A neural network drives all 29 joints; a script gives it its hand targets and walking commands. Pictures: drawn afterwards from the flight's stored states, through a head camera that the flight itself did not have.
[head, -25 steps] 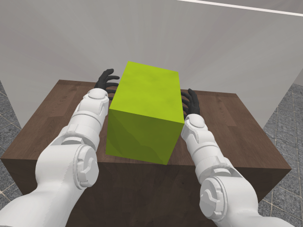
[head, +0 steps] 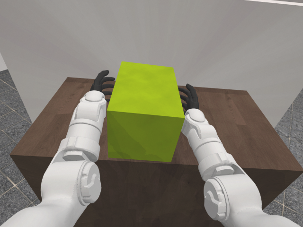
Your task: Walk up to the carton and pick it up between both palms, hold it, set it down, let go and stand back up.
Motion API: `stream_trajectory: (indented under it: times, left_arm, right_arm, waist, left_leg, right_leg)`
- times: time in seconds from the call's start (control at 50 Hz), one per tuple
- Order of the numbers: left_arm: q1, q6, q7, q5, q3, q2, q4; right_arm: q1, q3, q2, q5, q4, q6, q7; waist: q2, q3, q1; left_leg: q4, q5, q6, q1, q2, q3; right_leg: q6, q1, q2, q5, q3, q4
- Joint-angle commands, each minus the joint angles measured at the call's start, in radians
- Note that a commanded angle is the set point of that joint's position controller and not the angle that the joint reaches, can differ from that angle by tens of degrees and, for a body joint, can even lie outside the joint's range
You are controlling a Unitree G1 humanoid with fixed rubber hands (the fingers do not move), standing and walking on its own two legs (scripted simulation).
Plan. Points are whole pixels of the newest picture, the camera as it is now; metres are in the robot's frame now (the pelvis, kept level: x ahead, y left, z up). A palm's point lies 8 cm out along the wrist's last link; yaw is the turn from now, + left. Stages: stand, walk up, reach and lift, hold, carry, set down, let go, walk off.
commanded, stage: reach and lift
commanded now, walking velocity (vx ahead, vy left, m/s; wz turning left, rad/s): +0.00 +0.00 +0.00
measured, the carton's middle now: (144, 107) +0.42 +0.01 +0.14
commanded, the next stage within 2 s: hold in 0.96 s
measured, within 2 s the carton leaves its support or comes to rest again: neither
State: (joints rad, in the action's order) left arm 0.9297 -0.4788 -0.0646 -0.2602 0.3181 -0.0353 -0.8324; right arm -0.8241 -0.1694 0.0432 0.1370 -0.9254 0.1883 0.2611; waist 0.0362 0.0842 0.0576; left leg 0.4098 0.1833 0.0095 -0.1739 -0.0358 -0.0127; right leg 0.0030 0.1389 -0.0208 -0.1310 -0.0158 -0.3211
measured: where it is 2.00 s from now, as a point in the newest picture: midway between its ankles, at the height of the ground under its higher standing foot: outside the picture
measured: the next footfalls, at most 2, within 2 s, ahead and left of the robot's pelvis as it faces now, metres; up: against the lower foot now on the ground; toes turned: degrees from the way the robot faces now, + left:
none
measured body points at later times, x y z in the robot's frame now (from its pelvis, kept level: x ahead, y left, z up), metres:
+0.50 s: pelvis +0.00 +0.00 +0.00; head -0.05 +0.02 +0.45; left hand +0.42 +0.14 +0.19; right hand +0.40 -0.12 +0.16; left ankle +0.03 +0.12 -0.75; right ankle +0.03 -0.12 -0.75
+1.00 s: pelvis +0.00 +0.00 +0.00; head -0.05 +0.02 +0.45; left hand +0.41 +0.14 +0.21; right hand +0.40 -0.12 +0.19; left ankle +0.03 +0.12 -0.75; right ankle +0.03 -0.12 -0.75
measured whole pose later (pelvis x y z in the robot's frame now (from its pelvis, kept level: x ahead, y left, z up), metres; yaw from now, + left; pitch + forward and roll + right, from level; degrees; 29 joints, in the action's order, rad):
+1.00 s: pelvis +0.00 +0.00 +0.00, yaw +1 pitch -3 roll -1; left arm 0.89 -0.67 -0.08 -0.27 0.32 0.00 -0.56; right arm -0.85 -0.05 -0.02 0.24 -0.77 0.35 0.27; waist 0.02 0.07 0.06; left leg 0.41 0.18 0.01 -0.17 -0.04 0.00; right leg 0.00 0.13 -0.02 -0.13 -0.03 -0.32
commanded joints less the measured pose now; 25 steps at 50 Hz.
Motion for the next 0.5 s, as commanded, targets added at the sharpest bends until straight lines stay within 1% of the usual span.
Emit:
stream_trajectory:
  times: [0.0,0.02,0.04,0.06,0.08,0.1,0.12,0.14,0.16,0.18,0.2,0.22,0.24,0.26,0.28,0.3,0.32,0.34,0.36,0.38,0.4,0.42,0.44,0.46,0.48]
  left_arm:
    - [0.653,0.036,0.129,0.098,-0.307,0.764,0.287]
    - [0.708,0.041,0.114,0.117,-0.347,0.784,0.367]
    - [0.681,0.026,0.104,0.101,-0.348,0.798,0.277]
    - [0.687,0.021,0.105,0.12,-0.346,0.772,0.299]
    - [0.703,0.014,0.102,0.102,-0.341,0.777,0.224]
    - [0.664,0.016,0.114,0.089,-0.324,0.771,0.236]
    - [0.64,0.013,0.106,0.095,-0.336,0.796,0.25]
    - [0.617,0.001,0.118,0.088,-0.299,0.766,0.21]
    - [0.642,0.014,0.123,0.113,-0.323,0.765,0.276]
    - [0.589,0.004,0.105,0.084,-0.317,0.781,0.245]
    - [0.626,0.01,0.108,0.105,-0.325,0.777,0.316]
    - [0.632,-0.002,0.111,0.102,-0.355,0.802,0.297]
    - [0.609,-0.015,0.108,0.077,-0.339,0.795,0.199]
    - [0.597,-0.024,0.111,0.06,-0.318,0.792,0.236]
    - [0.581,-0.031,0.113,0.064,-0.337,0.799,0.309]
    - [0.596,-0.022,0.105,0.067,-0.325,0.792,0.343]
    - [0.683,-0.021,0.106,0.084,-0.352,0.791,0.34]
    - [0.61,-0.035,0.106,0.08,-0.331,0.799,0.298]
    - [0.671,-0.03,0.1,0.095,-0.377,0.794,0.344]
    - [0.64,-0.031,0.096,0.112,-0.405,0.817,0.356]
    - [0.639,-0.041,0.1,0.107,-0.398,0.829,0.308]
    - [0.702,-0.038,0.085,0.134,-0.412,0.834,0.41]
    - [0.708,-0.041,0.084,0.139,-0.411,0.815,0.374]
    - [0.716,-0.037,0.078,0.153,-0.425,0.824,0.391]
    - [0.62,-0.042,0.077,0.138,-0.403,0.831,0.386]
  right_arm:
    - [-1.08,0.363,0.518,0.108,0.495,-0.064,-0.173]
    - [-1.083,0.377,0.555,0.105,0.501,-0.067,-0.179]
    - [-1.12,0.363,0.494,0.117,0.492,-0.052,-0.183]
    - [-1.159,0.403,0.526,0.139,0.545,-0.052,-0.184]
    - [-1.162,0.35,0.491,0.1,0.463,-0.045,-0.187]
    - [-1.103,0.34,0.52,0.096,0.479,-0.045,-0.186]
    - [-1.144,0.373,0.538,0.107,0.525,-0.047,-0.19]
    - [-1.141,0.351,0.506,0.094,0.524,-0.035,-0.18]
    - [-1.143,0.388,0.561,0.109,0.566,-0.042,-0.178]
    - [-1.137,0.399,0.513,0.133,0.539,-0.034,-0.183]
    - [-1.094,0.409,0.561,0.135,0.543,-0.035,-0.178]
    - [-1.058,0.395,0.532,0.125,0.505,-0.019,-0.176]
    - [-1.059,0.354,0.489,0.113,0.434,-0.008,-0.185]
    - [-1.031,0.36,0.501,0.116,0.438,-0.003,-0.19]
    - [-0.965,0.372,0.513,0.122,0.448,-0.002,-0.185]
    - [-1.003,0.405,0.509,0.158,0.497,-0.004,-0.184]
    - [-1.095,0.369,0.484,0.142,0.482,-0.004,-0.185]
    - [-1.121,0.387,0.49,0.148,0.553,-0.009,-0.179]
    - [-1.092,0.378,0.496,0.148,0.5,0.006,-0.184]
    - [-1.16,0.43,0.503,0.176,0.62,-0.015,-0.188]
    - [-1.108,0.383,0.477,0.149,0.523,0.003,-0.185]
    - [-1.153,0.391,0.506,0.168,0.584,0.0,-0.189]
    - [-1.211,0.421,0.52,0.179,0.604,0.001,-0.188]
    - [-1.246,0.428,0.521,0.191,0.671,-0.006,-0.185]
    - [-1.187,0.457,0.537,0.203,0.686,-0.002,-0.183]
  waist:
    - [-0.091,0.424,-0.089]
    - [-0.09,0.508,-0.083]
    - [-0.125,0.451,-0.07]
    - [-0.077,0.444,-0.099]
    - [-0.106,0.394,-0.08]
    - [-0.091,0.373,-0.073]
    - [-0.059,0.391,-0.103]
    - [-0.035,0.352,-0.091]
    - [-0.015,0.441,-0.113]
    - [-0.055,0.422,-0.097]
    - [-0.052,0.458,-0.111]
    - [-0.1,0.411,-0.065]
    - [-0.109,0.292,-0.055]
    - [-0.095,0.284,-0.064]
    - [-0.101,0.348,-0.049]
    - [-0.086,0.351,-0.072]
    - [-0.117,0.384,-0.056]
    - [-0.086,0.379,-0.074]
    - [-0.119,0.401,-0.046]
    - [-0.113,0.471,-0.074]
    - [-0.124,0.412,-0.034]
    - [-0.131,0.495,-0.05]
    - [-0.089,0.487,-0.068]
    - [-0.093,0.554,-0.07]
    - [-0.066,0.547,-0.085]
  left_leg:
    - [-0.033,-0.343,0.024,0.334,0.05,0.012]
    - [-0.028,-0.388,0.039,0.354,0.039,0.019]
    - [-0.021,-0.383,0.048,0.355,0.028,0.027]
    - [-0.01,-0.372,0.029,0.332,0.045,0.01]
    - [-0.034,-0.285,0.036,0.294,0.049,0.014]
    - [-0.043,-0.236,0.025,0.277,0.048,0.017]
    - [-0.041,-0.285,0.02,0.287,0.045,0.015]
    - [-0.05,-0.226,0.006,0.263,0.048,0.011]
    - [-0.035,-0.264,0.002,0.281,0.055,0.002]
    - [-0.051,-0.264,0.009,0.284,0.053,0.011]
    - [-0.04,-0.291,0.004,0.294,0.058,0.012]
    - [-0.038,-0.287,0.025,0.305,0.05,0.019]
    - [-0.059,-0.183,0.026,0.244,0.041,0.022]
    - [-0.059,-0.218,0.025,0.265,0.04,0.015]
    - [-0.052,-0.271,0.037,0.288,0.04,0.02]
    - [-0.04,-0.31,0.034,0.292,0.045,0.02]
    - [-0.048,-0.237,0.039,0.274,0.05,0.018]
    - [-0.042,-0.287,0.026,0.272,0.053,0.019]
    - [-0.044,-0.266,0.037,0.288,0.044,0.025]
    - [-0.028,-0.316,0.036,0.316,0.043,0.031]
    - [-0.036,-0.285,0.048,0.306,0.029,0.042]
    - [-0.027,-0.31,0.041,0.321,0.041,0.034]
    - [-0.018,-0.323,0.033,0.307,0.038,0.035]
    - [-0.009,-0.331,0.031,0.321,0.046,0.035]
    - [0.001,-0.392,0.024,0.336,0.042,0.035]
  right_leg:
    - [0.021,-0.129,-0.065,0.064,-0.067,0.036]
    - [0.017,-0.124,-0.074,0.072,-0.076,0.028]
    - [0.005,-0.091,-0.078,0.034,-0.06,0.036]
    - [0.021,-0.104,-0.079,0.049,-0.08,0.03]
    - [0.014,-0.073,-0.069,-0.033,-0.076,0.036]
    - [0.017,-0.09,-0.059,-0.032,-0.071,0.039]
    - [0.014,-0.1,-0.065,0.002,-0.075,0.03]
    - [0.021,-0.107,-0.058,-0.018,-0.074,0.031]
    - [0.033,-0.123,-0.06,0.04,-0.065,0.03]
    - [0.018,-0.116,-0.068,0.024,-0.075,0.038]
    - [0.024,-0.121,-0.061,0.04,-0.066,0.036]
    - [0.016,-0.1,-0.064,0.028,-0.073,0.03]
    - [0.008,-0.054,-0.061,-0.071,-0.073,0.039]
    - [0.01,-0.059,-0.067,-0.063,-0.085,0.043]
    - [0.008,-0.108,-0.065,-0.003,-0.078,0.036]
    - [0.007,-0.113,-0.074,0.013,-0.077,0.038]
    - [0.011,-0.078,-0.064,-0.043,-0.082,0.041]
    - [0.012,-0.109,-0.066,-0.004,-0.079,0.038]
    - [0.01,-0.066,-0.067,-0.011,-0.081,0.041]
    - [0.011,-0.088,-0.073,0.004,-0.085,0.025]
    - [0.006,-0.063,-0.066,-0.028,-0.083,0.036]
    - [0.011,-0.063,-0.071,-0.009,-0.075,0.025]
    - [0.015,-0.059,-0.072,-0.006,-0.084,0.035]
    - [0.016,-0.067,-0.077,0.001,-0.085,0.026]
    - [0.019,-0.089,-0.075,0.077,-0.077,0.025]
